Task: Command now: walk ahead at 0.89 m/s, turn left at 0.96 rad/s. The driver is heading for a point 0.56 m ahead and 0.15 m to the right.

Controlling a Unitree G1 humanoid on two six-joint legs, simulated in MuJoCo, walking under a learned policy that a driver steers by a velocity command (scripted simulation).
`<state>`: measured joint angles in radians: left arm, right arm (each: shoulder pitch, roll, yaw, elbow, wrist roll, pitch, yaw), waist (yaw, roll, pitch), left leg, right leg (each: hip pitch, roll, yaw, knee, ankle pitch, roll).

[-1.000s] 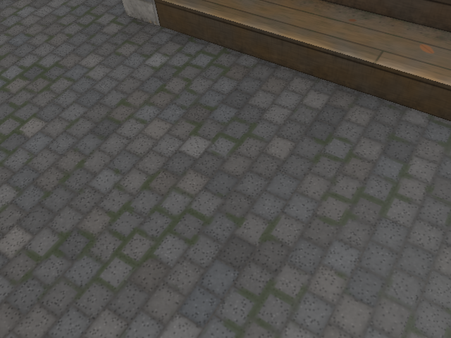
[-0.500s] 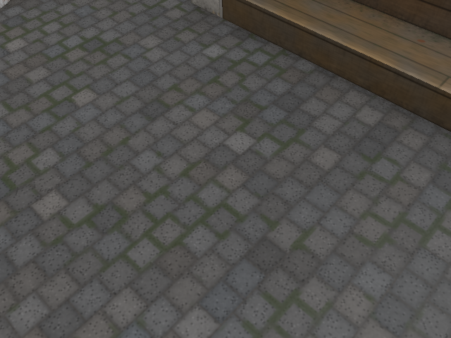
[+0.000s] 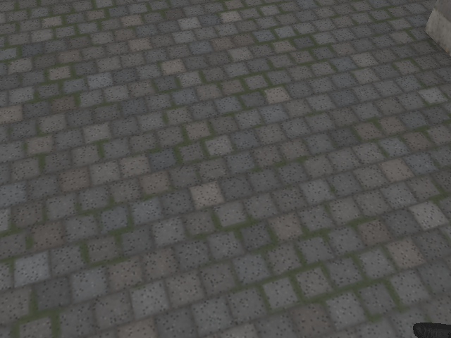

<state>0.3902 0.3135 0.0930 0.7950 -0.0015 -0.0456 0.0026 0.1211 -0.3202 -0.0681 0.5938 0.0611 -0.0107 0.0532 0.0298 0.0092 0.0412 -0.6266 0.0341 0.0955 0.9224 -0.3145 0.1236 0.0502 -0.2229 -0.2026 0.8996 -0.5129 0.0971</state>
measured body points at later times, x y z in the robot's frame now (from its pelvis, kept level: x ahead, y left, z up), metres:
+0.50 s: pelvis +0.45 +0.06 +0.02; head +0.48 +0.07 +0.46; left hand +0.62 +0.32 -0.08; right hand +0.50 -0.22 -0.10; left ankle +0.17 +0.12 -0.56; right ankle +0.58 +0.03 -0.68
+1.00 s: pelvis +0.78 +0.11 +0.04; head +0.81 +0.11 +0.49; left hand +0.91 +0.37 -0.09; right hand +0.91 -0.14 -0.06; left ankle +0.92 +0.17 -0.68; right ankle +0.69 -0.01 -0.61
